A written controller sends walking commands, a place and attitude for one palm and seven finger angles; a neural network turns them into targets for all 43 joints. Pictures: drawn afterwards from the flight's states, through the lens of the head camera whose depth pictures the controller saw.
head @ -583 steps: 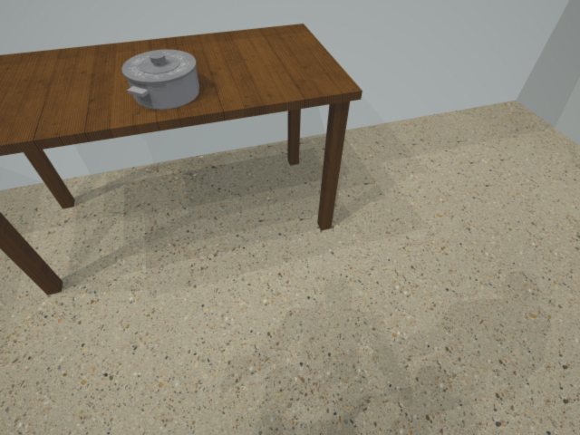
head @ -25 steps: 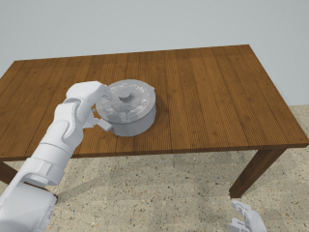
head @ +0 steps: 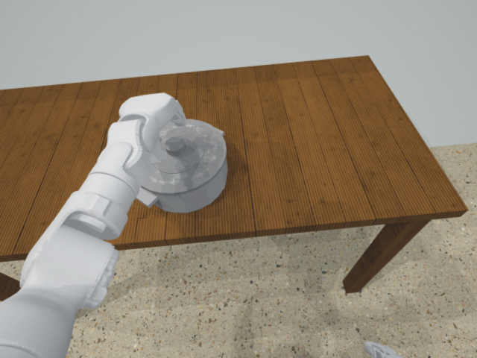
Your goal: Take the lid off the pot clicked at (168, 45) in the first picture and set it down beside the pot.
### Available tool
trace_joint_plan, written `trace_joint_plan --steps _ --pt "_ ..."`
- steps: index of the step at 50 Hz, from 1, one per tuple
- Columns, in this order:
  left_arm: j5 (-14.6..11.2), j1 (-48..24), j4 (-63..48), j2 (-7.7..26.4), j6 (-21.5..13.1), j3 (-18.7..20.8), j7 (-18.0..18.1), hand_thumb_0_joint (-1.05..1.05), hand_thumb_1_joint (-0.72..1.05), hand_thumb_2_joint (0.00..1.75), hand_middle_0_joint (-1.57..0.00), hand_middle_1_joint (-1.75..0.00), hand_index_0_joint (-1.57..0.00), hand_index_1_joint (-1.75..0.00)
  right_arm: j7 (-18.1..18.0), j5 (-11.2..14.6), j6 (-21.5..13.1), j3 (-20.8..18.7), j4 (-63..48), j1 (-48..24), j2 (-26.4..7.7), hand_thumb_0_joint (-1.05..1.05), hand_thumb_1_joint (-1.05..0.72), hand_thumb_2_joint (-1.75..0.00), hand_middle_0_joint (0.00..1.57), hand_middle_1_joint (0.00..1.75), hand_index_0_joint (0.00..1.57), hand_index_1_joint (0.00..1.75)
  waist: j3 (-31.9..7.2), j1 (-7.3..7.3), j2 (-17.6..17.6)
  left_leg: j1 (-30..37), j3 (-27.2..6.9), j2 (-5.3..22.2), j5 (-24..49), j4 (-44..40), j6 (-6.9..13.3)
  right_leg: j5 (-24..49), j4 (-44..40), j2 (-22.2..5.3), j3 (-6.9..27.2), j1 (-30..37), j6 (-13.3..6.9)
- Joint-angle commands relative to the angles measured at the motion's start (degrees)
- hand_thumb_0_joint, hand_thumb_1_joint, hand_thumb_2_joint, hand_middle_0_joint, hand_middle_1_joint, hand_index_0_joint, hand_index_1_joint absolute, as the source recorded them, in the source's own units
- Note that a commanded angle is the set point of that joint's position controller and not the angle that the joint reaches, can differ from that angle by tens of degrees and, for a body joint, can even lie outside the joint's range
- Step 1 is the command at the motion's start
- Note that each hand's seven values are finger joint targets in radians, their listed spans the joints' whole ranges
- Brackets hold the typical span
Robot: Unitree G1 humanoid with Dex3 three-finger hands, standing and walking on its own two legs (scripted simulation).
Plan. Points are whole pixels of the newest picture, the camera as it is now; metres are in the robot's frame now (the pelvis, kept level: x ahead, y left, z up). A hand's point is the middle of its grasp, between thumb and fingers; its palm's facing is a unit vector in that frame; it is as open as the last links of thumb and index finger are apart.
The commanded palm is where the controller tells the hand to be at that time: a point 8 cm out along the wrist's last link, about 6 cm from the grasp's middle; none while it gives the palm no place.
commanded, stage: move the open hand above the knob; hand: left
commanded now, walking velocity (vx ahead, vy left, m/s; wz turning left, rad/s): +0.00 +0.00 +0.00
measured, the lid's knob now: (175, 146) +0.51 +0.12 +0.04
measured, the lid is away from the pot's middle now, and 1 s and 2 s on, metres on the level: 0.00 0.00 0.00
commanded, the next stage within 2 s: lower the open fingers around the knob in 0.82 s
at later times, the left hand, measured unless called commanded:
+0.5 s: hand (168, 131) +0.48 +0.12 +0.10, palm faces -0.31 -0.08 -0.95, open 10.2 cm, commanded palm +0.48 +0.13 +0.17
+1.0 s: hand (166, 133) +0.48 +0.12 +0.10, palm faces -0.32 -0.08 -0.95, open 10.2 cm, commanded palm +0.48 +0.13 +0.16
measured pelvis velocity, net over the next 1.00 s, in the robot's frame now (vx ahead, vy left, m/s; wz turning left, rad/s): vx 0.00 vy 0.00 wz -0.01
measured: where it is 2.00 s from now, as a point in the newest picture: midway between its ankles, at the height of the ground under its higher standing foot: outside the picture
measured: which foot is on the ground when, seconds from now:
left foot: down 0.00-1.00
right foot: down 0.00-1.00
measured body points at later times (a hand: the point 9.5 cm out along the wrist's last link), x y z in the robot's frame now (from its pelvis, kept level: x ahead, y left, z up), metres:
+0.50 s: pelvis +0.00 +0.00 +0.00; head +0.05 -0.03 +0.45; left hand +0.50 +0.12 +0.16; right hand +0.06 -0.27 -0.14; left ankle +0.02 +0.10 -0.74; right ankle -0.05 -0.12 -0.74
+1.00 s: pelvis +0.00 +0.00 +0.00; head +0.05 -0.03 +0.45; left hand +0.49 +0.12 +0.16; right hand +0.08 -0.26 -0.14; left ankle +0.02 +0.10 -0.74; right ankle -0.05 -0.12 -0.74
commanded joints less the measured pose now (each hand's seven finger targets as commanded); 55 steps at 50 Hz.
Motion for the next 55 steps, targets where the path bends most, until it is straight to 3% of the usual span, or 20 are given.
trace_joint_plan --steps 1,4,6,8,11,14,19,24,28,29,32,34,35,37,39,41,49,51,53,55 --pt "0.9 -30.9 -5.8 11.2 0.7 4.9 2.8 0.00 -0.29 1.40 -0.82 -0.08 -0.82 -0.08 -0.3 -0.4 -1.7 -2.6 -5.1 -0.3 -7.6 0.00 -0.90 -0.90 0.20 0.30 0.20 0.30 -25.4 -0.57 -6.1 19.0 -1.2 -1.0 20.8 1.5 1.9 29.0 -1.5 2.4 -1.2 0.7 -1.7" --pt "1.5 -35.1 -6.4 9.4 0.9 3.4 2.9 0.00 -0.29 1.40 -0.82 -0.08 -0.82 -0.08 -0.2 -0.7 -1.7 -3.1 -4.7 0.3 -7.3 0.00 -0.90 -0.90 0.20 0.30 0.20 0.30 -27.1 -1.33 -4.4 21.0 -1.5 -0.7 23.0 2.3 2.0 29.8 -1.1 2.5 -1.3 -0.7 -1.7" --pt "1.5 -34.3 -0.5 8.8 1.6 2.8 3.2 0.00 -0.29 1.40 -0.82 -0.08 -0.82 -0.08 -0.5 -0.4 -1.5 -2.7 -3.7 1.0 -7.6 0.00 -0.90 -0.90 0.20 0.30 0.20 0.30 -24.6 -1.96 -5.7 18.9 -1.4 -0.6 20.3 1.7 1.8 26.7 -1.5 2.8 -1.4 -2.3 -1.7" --pt "1.5 -34.5 -0.6 13.3 1.5 6.8 3.5 0.00 -0.29 1.40 -0.82 -0.08 -0.82 -0.08 -0.7 -0.6 -1.6 -2.7 -4.0 1.2 -8.1 0.00 -0.90 -0.90 0.20 0.30 0.20 0.30 -26.0 -1.12 -8.0 16.9 -0.9 -0.6 19.5 1.5 2.0 28.8 -1.5 2.4 -0.7 0.6 -1.5" --pt "2.3 -35.2 -2.4 9.1 1.3 3.4 3.6 0.00 -0.29 1.40 -0.82 -0.08 -0.82 -0.08 -0.6 -0.7 -1.8 -3.0 -4.6 1.0 -7.2 0.00 -0.90 -0.90 0.20 0.30 0.20 0.30 -27.6 -1.47 -5.0 19.8 -1.1 -0.5 22.0 2.0 2.0 29.2 -1.3 2.5 -1.0 -0.7 -1.6" --pt "2.0 -32.3 1.2 12.7 1.5 6.3 3.9 0.00 -0.29 1.40 -0.82 -0.08 -0.82 -0.08 -0.9 -0.4 -1.6 -2.7 -4.7 1.2 -7.7 0.00 -0.90 -0.90 0.20 0.30 0.20 0.30 -25.8 -1.03 -7.6 16.5 -0.5 -0.5 19.1 1.3 2.1 28.2 -1.8 2.4 -0.7 0.7 -1.4" --pt "2.1 -37.9 -3.7 10.7 1.1 4.0 3.8 0.00 -0.29 1.40 -0.82 -0.08 -0.82 -0.08 -1.2 -0.5 -2.1 -3.1 -4.9 1.3 -7.4 0.00 -0.90 -0.90 0.20 0.30 0.20 0.30 -28.1 -1.86 -3.5 20.3 -0.9 -0.6 20.1 1.6 2.4 28.0 -2.1 2.5 -0.5 -0.6 -1.6" --pt "1.6 -34.8 1.5 9.7 1.5 3.3 3.3 0.00 -0.29 1.40 -0.82 -0.08 -0.82 -0.08 -1.4 -0.2 -2.0 -3.0 -3.9 2.1 -7.8 0.00 -0.90 -0.90 0.20 0.30 0.20 0.30 -23.9 -2.31 -7.2 16.9 -0.4 -0.5 17.2 0.9 2.4 26.2 -2.8 2.6 -0.7 -1.3 -1.3" --pt "1.1 -41.6 -6.6 9.3 -0.1 2.5 2.7 0.00 -0.29 1.40 -0.82 -0.08 -0.82 -0.08 -1.4 -0.5 -2.8 -3.4 -4.3 1.9 -7.5 0.00 -0.90 -0.90 0.20 0.30 0.20 0.30 -29.0 -2.54 -2.0 22.3 -1.2 -0.6 20.3 2.0 2.5 27.9 -2.3 2.5 -0.5 -1.5 -1.6" --pt "1.5 -38.8 -4.9 12.0 -0.3 5.0 2.9 0.00 -0.29 1.40 -0.82 -0.08 -0.82 -0.08 -1.4 -0.6 -2.8 -3.5 -4.1 2.2 -7.6 0.00 -0.90 -0.90 0.20 0.30 0.20 0.30 -29.5 -1.96 -3.4 22.6 -1.5 -0.5 21.2 2.2 2.5 28.1 -2.2 2.5 -0.5 -0.8 -1.6" --pt "1.6 -32.4 1.4 10.4 0.3 4.5 3.0 0.00 -0.29 1.40 -0.82 -0.08 -0.82 -0.08 -1.3 -0.3 -2.2 -3.0 -3.9 2.1 -7.6 0.00 -0.90 -0.90 0.20 0.30 0.20 0.30 -24.7 -1.76 -7.7 17.4 -0.5 -0.5 19.6 1.5 2.3 28.1 -2.4 2.5 -0.7 -0.8 -1.5" --pt "1.6 -33.2 0.7 11.7 0.8 4.9 3.3 0.00 -0.29 1.40 -0.82 -0.08 -0.82 -0.08 -1.1 -0.2 -2.0 -2.9 -4.2 1.6 -7.8 0.00 -0.90 -0.90 0.20 0.30 0.20 0.30 -24.6 -1.57 -6.5 17.1 -0.3 -0.6 18.2 1.2 2.2 27.6 -2.5 2.5 -0.5 -0.4 -1.4" --pt "1.5 -35.0 -0.5 8.6 0.9 2.1 3.1 0.00 -0.29 1.40 -0.82 -0.08 -0.82 -0.08 -1.1 -0.1 -1.9 -2.8 -4.2 1.2 -7.6 0.00 -0.90 -0.90 0.20 0.30 0.20 0.30 -24.4 -2.19 -6.1 17.6 -0.3 -0.7 18.0 1.2 2.2 27.3 -2.6 2.5 -0.6 -1.2 -1.4" --pt "1.2 -37.0 -3.9 12.1 0.4 5.4 3.0 0.00 -0.29 1.40 -0.82 -0.08 -0.82 -0.08 -1.2 -0.3 -2.1 -3.1 -4.7 0.8 -7.6 0.00 -0.90 -0.90 0.20 0.30 0.20 0.30 -27.0 -1.53 -5.8 18.8 -0.6 -0.6 19.8 1.8 2.5 29.3 -2.4 2.3 -0.2 0.5 -1.5" --pt "1.4 -37.2 -4.4 11.2 0.2 4.1 2.9 0.00 -0.29 1.40 -0.82 -0.08 -0.82 -0.08 -1.2 -0.3 -2.1 -3.1 -4.7 1.1 -7.5 0.00 -0.90 -0.90 0.20 0.30 0.20 0.30 -27.5 -1.84 -4.3 20.2 -0.8 -0.7 20.0 1.8 2.4 28.9 -2.3 2.4 -0.3 -0.3 -1.5" --pt "1.8 -35.9 -1.6 9.7 0.7 3.0 3.0 0.00 -0.29 1.40 -0.82 -0.08 -0.82 -0.08 -1.2 -0.1 -1.9 -2.9 -4.1 1.3 -7.4 0.00 -0.90 -0.90 0.20 0.30 0.20 0.30 -24.6 -2.13 -5.2 19.4 -1.0 -0.3 19.2 1.4 2.1 26.6 -2.3 2.7 -1.0 -2.2 -1.6" --pt "1.2 -34.9 2.5 9.9 1.0 3.4 3.0 0.00 -0.29 1.40 -0.82 -0.08 -0.82 -0.08 -1.5 -0.1 -1.9 -2.8 -3.4 1.8 -7.7 0.00 -0.90 -0.90 0.20 0.30 0.20 0.30 -23.3 -2.37 -7.4 17.3 -0.8 -0.4 16.2 1.2 2.3 24.2 -2.8 2.7 -0.8 -2.5 -1.4" --pt "1.4 -36.3 0.4 11.5 0.5 4.2 3.2 0.00 -0.29 1.40 -0.82 -0.08 -0.82 -0.08 -1.6 -0.1 -1.9 -2.7 -3.6 1.6 -7.9 0.00 -0.90 -0.90 0.20 0.30 0.20 0.30 -25.6 -2.10 -5.8 17.8 -0.7 -0.5 17.2 1.2 2.2 25.7 -2.4 2.5 -0.4 -1.4 -1.5" --pt "1.3 -37.7 -2.8 8.6 -0.5 2.4 2.9 0.00 -0.29 1.40 -0.82 -0.08 -0.82 -0.08 -1.5 -0.5 -2.1 -3.1 -3.9 1.9 -7.6 0.00 -0.90 -0.90 0.20 0.30 0.20 0.30 -27.7 -2.41 -5.0 20.0 -1.0 -0.4 19.6 2.2 2.3 27.4 -2.1 2.5 -0.6 -1.9 -1.5" --pt "1.8 -34.8 1.2 9.9 -0.4 3.4 3.4 0.00 -0.29 1.40 -0.82 -0.08 -0.82 -0.08 -1.5 -0.3 -1.8 -3.0 -3.5 2.5 -7.8 0.00 -0.90 -0.90 0.20 0.30 0.20 0.30 -26.0 -2.47 -5.4 18.9 -0.9 -0.2 19.1 1.8 2.1 25.7 -2.1 2.7 -0.8 -2.9 -1.5"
